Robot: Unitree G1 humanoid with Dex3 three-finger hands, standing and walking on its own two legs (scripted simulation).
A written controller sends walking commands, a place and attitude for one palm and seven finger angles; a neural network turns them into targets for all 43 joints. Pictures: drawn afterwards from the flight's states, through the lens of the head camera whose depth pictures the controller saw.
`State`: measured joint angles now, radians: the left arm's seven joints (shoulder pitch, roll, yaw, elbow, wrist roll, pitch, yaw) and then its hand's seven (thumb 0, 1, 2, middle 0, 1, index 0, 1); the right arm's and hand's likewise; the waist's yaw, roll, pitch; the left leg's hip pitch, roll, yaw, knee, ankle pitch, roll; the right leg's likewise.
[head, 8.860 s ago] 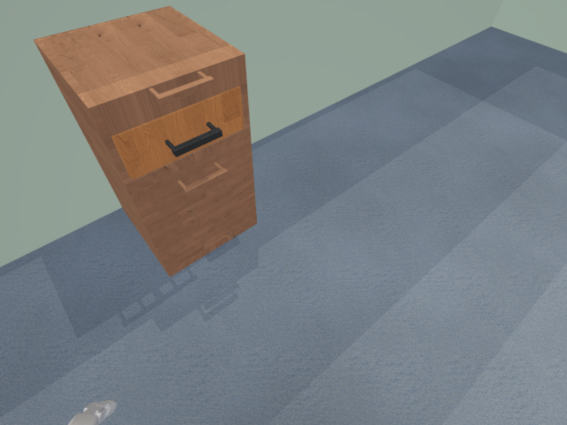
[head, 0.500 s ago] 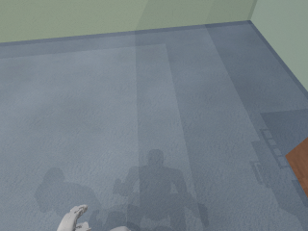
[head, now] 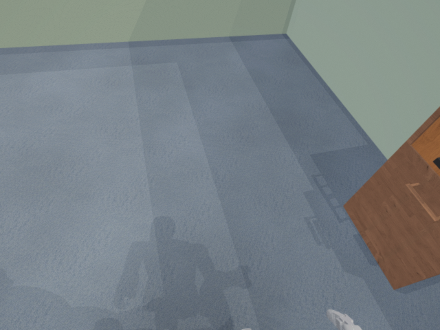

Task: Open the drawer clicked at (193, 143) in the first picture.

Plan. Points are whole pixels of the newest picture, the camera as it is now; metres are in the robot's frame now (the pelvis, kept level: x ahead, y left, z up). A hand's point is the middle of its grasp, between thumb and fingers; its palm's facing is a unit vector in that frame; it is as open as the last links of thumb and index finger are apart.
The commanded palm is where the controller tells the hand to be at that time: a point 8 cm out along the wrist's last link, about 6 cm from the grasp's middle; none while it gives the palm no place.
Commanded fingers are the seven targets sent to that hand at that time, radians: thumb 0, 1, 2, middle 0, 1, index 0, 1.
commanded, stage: turn to face it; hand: left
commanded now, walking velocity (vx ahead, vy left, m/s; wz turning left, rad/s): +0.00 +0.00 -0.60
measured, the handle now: out of the picture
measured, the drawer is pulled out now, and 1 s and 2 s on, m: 0.00 0.00 0.00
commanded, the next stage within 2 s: take the last steps up to it in 1.88 s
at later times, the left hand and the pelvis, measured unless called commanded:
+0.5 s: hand (162, 307) +0.17 +0.12 -0.15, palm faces -0.35 -0.90 -0.28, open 7.4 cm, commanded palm none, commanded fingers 0.00 0.90 0.90 -0.20 -0.30 -0.20 -0.30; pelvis -0.01 -0.03 -0.01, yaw -20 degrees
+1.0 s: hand (158, 308) +0.18 +0.13 -0.18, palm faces -0.51 -0.84 -0.20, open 7.4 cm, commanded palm none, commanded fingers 0.00 0.90 0.90 -0.20 -0.30 -0.20 -0.30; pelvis +0.01 +0.00 +0.00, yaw -36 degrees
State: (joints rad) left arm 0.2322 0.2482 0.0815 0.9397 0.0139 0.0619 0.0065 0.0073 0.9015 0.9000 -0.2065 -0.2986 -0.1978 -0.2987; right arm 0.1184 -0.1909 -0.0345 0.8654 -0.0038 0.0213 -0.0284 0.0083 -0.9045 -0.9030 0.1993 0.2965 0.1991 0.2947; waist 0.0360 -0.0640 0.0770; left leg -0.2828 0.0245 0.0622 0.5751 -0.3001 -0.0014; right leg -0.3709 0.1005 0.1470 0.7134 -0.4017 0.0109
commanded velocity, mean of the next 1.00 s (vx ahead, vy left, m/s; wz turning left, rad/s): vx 0.00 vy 0.00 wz -0.60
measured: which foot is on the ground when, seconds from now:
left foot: down 0.00-0.46, up 0.48-0.94, down 0.96-1.00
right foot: up 0.00-0.44, down 0.46-0.96, up 0.98-1.00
